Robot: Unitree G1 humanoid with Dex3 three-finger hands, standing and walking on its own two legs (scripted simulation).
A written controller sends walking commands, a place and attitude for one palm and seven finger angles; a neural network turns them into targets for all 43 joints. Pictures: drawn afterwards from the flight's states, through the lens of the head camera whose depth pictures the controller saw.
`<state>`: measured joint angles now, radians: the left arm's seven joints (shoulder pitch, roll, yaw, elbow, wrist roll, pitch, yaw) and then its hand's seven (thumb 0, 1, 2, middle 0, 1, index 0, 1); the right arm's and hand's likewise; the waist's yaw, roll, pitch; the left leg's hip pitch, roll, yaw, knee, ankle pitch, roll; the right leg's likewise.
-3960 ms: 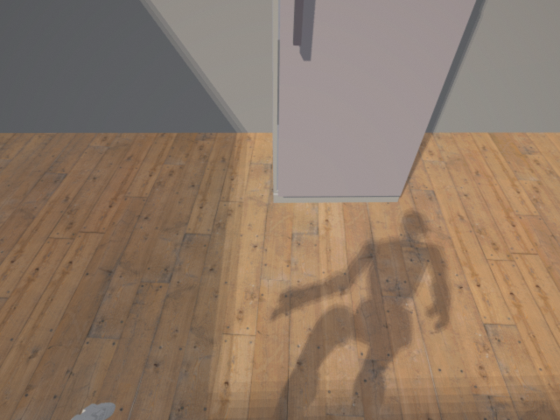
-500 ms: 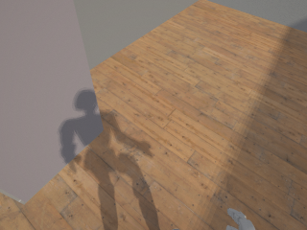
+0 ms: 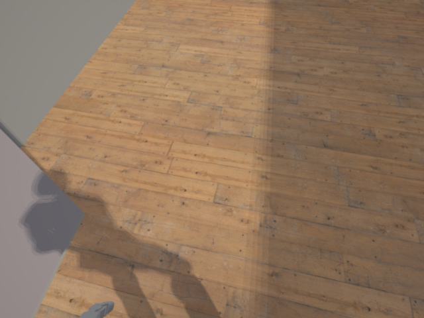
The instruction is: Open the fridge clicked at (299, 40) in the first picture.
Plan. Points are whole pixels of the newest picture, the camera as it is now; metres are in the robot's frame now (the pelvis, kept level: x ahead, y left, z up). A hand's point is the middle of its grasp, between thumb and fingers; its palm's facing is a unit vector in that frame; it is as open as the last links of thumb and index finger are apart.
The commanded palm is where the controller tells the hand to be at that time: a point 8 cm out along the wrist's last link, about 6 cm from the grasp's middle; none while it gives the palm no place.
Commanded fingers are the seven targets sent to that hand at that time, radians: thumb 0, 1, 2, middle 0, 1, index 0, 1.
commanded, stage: walk to a spot facing it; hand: left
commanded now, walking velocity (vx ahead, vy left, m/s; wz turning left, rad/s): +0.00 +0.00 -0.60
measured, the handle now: out of the picture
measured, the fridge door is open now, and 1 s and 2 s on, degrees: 0 0 0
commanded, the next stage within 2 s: turn to face it in 0.96 s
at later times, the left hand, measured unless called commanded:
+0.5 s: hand out of the picture +0.09 +0.21 -0.16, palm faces -0.16 -0.97 -0.19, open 7.4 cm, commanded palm none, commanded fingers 0.00 0.90 0.90 -0.20 -0.30 -0.20 -0.30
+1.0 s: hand (183, 224) +0.35 +0.09 -0.16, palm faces -0.60 -0.78 -0.20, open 7.4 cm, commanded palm none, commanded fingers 0.00 0.90 0.90 -0.20 -0.30 -0.20 -0.30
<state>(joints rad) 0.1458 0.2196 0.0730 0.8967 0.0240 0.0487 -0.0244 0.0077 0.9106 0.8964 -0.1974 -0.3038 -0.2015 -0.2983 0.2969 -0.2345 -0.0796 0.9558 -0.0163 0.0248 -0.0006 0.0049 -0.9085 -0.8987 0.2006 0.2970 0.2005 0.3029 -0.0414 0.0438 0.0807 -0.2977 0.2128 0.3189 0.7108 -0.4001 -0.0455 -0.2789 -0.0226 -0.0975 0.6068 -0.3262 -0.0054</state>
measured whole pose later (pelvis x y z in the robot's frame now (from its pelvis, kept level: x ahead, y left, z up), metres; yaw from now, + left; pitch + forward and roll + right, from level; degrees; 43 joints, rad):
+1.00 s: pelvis +0.14 +0.00 +0.00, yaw -36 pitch +0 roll -1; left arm 0.10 0.22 0.08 0.92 0.03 0.06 -0.03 0.01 0.91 0.90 -0.19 -0.30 -0.20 -0.30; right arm 0.38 -0.16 -0.05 1.02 -0.02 -0.01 -0.02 0.00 -0.91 -0.90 0.20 0.30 0.20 0.30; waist -0.05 0.00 0.11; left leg -0.07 0.13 0.38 0.54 -0.45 -0.01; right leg -0.45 -0.04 -0.12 0.78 -0.34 0.03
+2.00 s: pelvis +0.17 -0.05 +0.01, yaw -15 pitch +1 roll -1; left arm 0.13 0.21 0.06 0.89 0.01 0.04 0.02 0.01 0.91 0.90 -0.20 -0.30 -0.20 -0.30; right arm 0.23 -0.23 -0.09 0.93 -0.02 0.05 0.02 0.00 -0.91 -0.90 0.20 0.30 0.20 0.30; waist -0.05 0.04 0.04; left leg -0.37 -0.06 -0.12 0.50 -0.15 0.01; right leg -0.31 -0.02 -0.01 0.66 -0.38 0.07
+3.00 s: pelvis +0.14 -0.04 +0.01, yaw +21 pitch +1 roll +0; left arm 0.09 0.22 0.05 0.84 0.00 0.04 0.01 0.01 0.91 0.90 -0.20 -0.30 -0.20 -0.30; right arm 0.25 -0.23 -0.07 0.93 -0.02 0.04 0.01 0.00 -0.91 -0.90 0.20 0.30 0.20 0.30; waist -0.06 0.03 0.06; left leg -0.29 -0.08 -0.15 0.53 -0.24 0.02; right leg -0.32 -0.02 -0.01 0.65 -0.36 0.09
